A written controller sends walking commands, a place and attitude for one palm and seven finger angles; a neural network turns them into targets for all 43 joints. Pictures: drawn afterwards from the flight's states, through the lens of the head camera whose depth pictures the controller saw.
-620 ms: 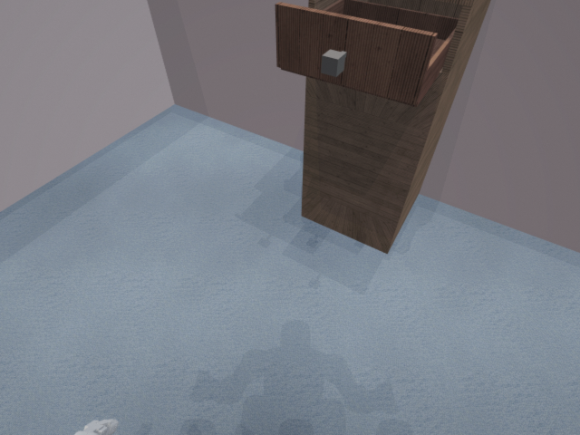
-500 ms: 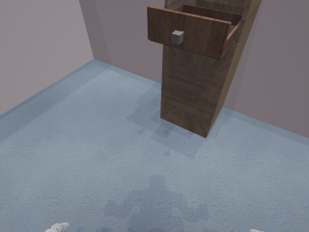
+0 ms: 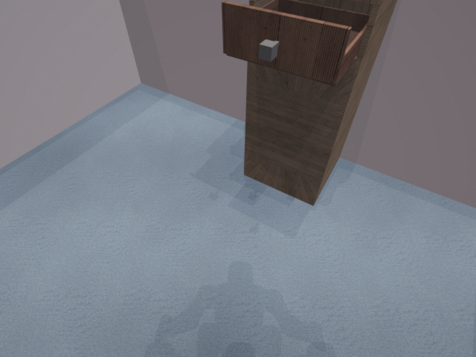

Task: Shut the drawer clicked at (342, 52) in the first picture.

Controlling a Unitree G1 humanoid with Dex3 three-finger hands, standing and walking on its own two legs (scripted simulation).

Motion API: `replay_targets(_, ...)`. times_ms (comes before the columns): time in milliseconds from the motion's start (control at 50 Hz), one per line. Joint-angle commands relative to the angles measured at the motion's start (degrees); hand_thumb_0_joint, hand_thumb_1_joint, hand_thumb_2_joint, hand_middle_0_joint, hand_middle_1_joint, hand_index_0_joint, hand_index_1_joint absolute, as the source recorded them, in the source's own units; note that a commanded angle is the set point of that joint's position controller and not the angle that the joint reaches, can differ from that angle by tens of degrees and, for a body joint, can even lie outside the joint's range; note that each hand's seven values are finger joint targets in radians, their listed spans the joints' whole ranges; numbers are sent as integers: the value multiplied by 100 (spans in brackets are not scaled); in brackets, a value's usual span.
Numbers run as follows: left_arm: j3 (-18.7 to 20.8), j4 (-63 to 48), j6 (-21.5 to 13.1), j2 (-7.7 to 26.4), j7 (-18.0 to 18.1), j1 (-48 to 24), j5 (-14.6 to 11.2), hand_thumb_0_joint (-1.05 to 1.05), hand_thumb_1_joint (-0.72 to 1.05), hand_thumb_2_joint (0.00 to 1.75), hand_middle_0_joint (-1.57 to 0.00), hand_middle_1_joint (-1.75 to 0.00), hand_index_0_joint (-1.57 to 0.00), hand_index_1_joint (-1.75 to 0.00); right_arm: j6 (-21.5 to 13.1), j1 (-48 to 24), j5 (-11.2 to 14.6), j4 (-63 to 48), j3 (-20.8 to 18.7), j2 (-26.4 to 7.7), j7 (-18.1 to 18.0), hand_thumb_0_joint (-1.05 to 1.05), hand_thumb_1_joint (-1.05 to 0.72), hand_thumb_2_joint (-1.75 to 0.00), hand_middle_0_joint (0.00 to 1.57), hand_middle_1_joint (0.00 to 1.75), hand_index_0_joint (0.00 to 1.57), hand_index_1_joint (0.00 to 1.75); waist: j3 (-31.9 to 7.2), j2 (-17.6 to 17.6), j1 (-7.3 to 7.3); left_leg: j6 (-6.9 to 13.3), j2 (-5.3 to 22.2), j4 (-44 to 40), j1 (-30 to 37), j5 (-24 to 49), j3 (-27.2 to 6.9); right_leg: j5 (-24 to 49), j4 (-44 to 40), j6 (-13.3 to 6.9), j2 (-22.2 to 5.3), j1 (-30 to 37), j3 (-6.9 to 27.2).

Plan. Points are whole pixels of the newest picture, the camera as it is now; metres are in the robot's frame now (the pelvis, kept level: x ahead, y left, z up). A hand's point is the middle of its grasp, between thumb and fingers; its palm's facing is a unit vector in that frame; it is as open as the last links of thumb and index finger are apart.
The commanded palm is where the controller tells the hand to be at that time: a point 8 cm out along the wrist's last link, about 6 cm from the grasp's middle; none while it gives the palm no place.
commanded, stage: stand and wait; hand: left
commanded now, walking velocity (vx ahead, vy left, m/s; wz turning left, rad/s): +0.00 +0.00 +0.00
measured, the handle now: (271, 47) +0.89 -0.04 +0.12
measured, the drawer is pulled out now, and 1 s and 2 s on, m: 0.21 0.21 0.21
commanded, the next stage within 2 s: look at it before walking up in 0.20 s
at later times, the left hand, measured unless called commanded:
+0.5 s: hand out of the picture +0.08 +0.24 -0.15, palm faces -0.03 -0.94 -0.33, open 7.3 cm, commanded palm none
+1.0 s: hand out of the picture +0.08 +0.25 -0.15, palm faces -0.03 -0.94 -0.34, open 7.3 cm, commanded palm none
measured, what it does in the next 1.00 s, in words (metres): stands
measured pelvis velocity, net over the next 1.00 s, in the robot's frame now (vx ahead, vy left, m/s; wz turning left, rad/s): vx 0.00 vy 0.00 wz -0.01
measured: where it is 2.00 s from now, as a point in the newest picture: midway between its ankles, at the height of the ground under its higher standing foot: outside the picture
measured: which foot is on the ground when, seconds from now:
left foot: down 0.00-1.00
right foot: down 0.00-1.00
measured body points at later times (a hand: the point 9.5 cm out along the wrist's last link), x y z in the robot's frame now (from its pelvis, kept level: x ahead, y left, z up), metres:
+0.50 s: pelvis +0.00 +0.00 +0.00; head +0.00 +0.00 +0.45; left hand +0.09 +0.29 -0.13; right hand +0.08 -0.30 -0.13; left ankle +0.00 +0.12 -0.74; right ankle +0.00 -0.12 -0.74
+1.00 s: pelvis +0.00 +0.00 +0.00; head +0.01 +0.00 +0.45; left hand +0.08 +0.30 -0.13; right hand +0.09 -0.30 -0.13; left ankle +0.00 +0.12 -0.74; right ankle +0.00 -0.12 -0.74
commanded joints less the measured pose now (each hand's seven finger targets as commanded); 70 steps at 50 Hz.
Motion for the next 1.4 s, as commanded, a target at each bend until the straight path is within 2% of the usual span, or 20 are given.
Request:
replay_targets(0,244,-389,-138,1204,76,-369,-5,0,90,90,-20,-30,-20,-30,-164,-362,30,-365,-197,-1139,-63,0,-90,-90,20,30,20,30,-325,-53,2,205,644,-439,11,508,-518,481,-521,-217,-638,-46,633)
replay_targets(260,242,-363,-148,1212,78,-398,5,0,90,90,-20,-30,-20,-30,-162,-322,38,-280,-186,-1130,-54,0,-90,-90,20,30,20,30,-273,-111,-8,185,657,-496,19,536,-522,482,-597,-208,-636,-64,651)
replay_targets(400,243,-376,-166,1201,86,-392,1,0,90,90,-20,-30,-20,-30,-181,-349,38,-277,-186,-1126,-61,0,-90,-90,20,30,20,30,-430,-48,-1,176,682,-463,125,838,-491,926,-540,-206,-655,89,623)
replay_targets(600,243,-353,-152,1185,80,-378,9,0,90,90,-20,-30,-20,-30,-177,-405,45,-280,-188,-1132,-63,0,-90,-90,20,30,20,30,-329,-42,3,183,698,-549,158,782,-501,842,-603,-183,-643,53,595)
replay_targets(740,245,-331,-164,1186,91,-340,3,0,90,90,-20,-30,-20,-30,-187,-388,52,-261,-186,-1155,-74,0,-90,-90,20,30,20,30,-487,-76,4,177,722,-531,309,1122,-493,1201,-561,-179,-655,200,554)
replay_targets(880,243,-313,-151,1193,84,-332,8,0,90,90,-20,-30,-20,-30,-173,-378,55,-259,-180,-1145,-68,0,-90,-90,20,30,20,30,-356,-64,12,182,714,-614,243,873,-517,901,-653,-167,-646,140,557)
replay_targets(940,263,-355,-127,1202,72,-356,10,0,90,90,-20,-30,-20,-30,-176,-348,42,-270,-206,-1168,-90,0,-90,-90,20,30,20,30,-321,-24,-3,163,745,-500,352,959,-404,1151,-580,-197,-611,-2,646)
replay_targets(1000,203,-393,58,590,102,7,11,0,90,90,-20,-30,-20,-30,-61,51,37,-301,-141,-489,-128,0,-90,-90,20,30,20,30,-379,-68,-41,61,805,-149,357,1050,-95,1584,-167,-135,-551,-244,732)
replay_targets(1100,318,-783,206,505,49,194,48,0,90,90,-20,-30,-20,-30,64,93,22,-719,-350,-647,-180,0,-90,-90,20,30,20,30,-202,273,-23,252,1204,-5,206,764,-145,1254,769,-87,-190,-997,637)
replay_targets(1140,358,-902,243,378,11,345,55,0,90,90,-20,-30,-20,-30,71,-14,14,-894,-424,-704,-177,0,-90,-90,20,30,20,30,-194,687,46,503,1605,-137,-40,726,-329,387,1549,-32,4,-1156,397)
replay_targets(1160,372,-952,262,310,-5,441,57,0,90,90,-20,-30,-20,-30,56,-76,19,-961,-455,-727,-168,0,-90,-90,20,30,20,30,-221,888,104,696,1871,-166,-71,1009,-411,-493,2000,9,41,-1224,186)
replay_targets(1180,401,-1006,278,221,-17,512,60,0,90,90,-20,-30,-20,-30,46,-129,3,-1035,-483,-695,-163,0,-90,-90,20,30,20,30,-235,1003,138,840,2056,-152,-177,1230,-357,-1107,2276,40,-17,-1183,21)
replay_targets(1200,436,-1053,280,187,-33,608,60,0,90,90,-20,-30,-20,-30,43,-215,-5,-1100,-494,-666,-166,0,-90,-90,20,30,20,30,-160,921,200,840,2130,43,-513,1318,-261,-1236,2172,20,-178,-892,49)
replay_targets(1220,470,-1021,253,146,-46,886,72,0,90,90,-20,-30,-20,-30,54,-353,-19,-1165,-500,-636,-163,0,-90,-90,20,30,20,30,-140,721,377,651,1948,550,-782,1296,28,-817,1625,-4,-209,-503,37)
replay_targets(1240,526,-954,184,284,-38,1251,108,0,90,90,-20,-30,-20,-30,94,-397,-5,-1223,-499,-517,-151,0,-90,-90,20,30,20,30,-161,53,539,241,1422,1671,-1190,684,488,383,568,-71,-379,-59,404)
replay_targets(1260,635,-1005,79,930,60,1311,187,0,90,90,-20,-30,-20,-30,127,-142,41,-1371,-413,-11,-118,0,-90,-90,20,30,20,30,-245,-2105,400,-262,354,3262,-2373,-1525,969,1737,-475,-537,-1731,296,2700)
replay_targets(1280,622,-1031,83,896,120,1458,76,0,90,90,-20,-30,-20,-30,188,-399,55,-1454,-413,-116,-141,0,-90,-90,20,30,20,30,-253,-1754,555,-218,189,3909,-2198,-2144,19,1740,-950,-929,-1931,-298,3234)
replay_targets(1300,623,-1095,111,790,145,1136,85,0,90,90,-20,-30,-20,-30,198,-431,60,-1406,-437,-57,-140,0,-90,-90,20,30,20,30,-30,-1287,380,-185,260,4338,-2383,-1834,-253,880,-1007,-1141,-1815,-498,3233)
replay_targets(1340,575,-1259,87,488,136,631,66,0,90,90,-20,-30,-20,-30,163,-147,16,-1235,-446,-48,-105,0,-90,-90,20,30,20,30,-116,-616,107,-235,379,4384,-2323,-1067,-283,654,-784,-1124,-1365,-452,2494)
replay_targets(1380,571,-1290,59,382,142,615,61,0,90,90,-20,-30,-20,-30,166,78,0,-1116,-429,83,-98,0,-90,-90,20,30,20,30,-431,-537,62,-287,340,4117,-2082,-825,-161,829,-674,-988,-1124,-302,2100)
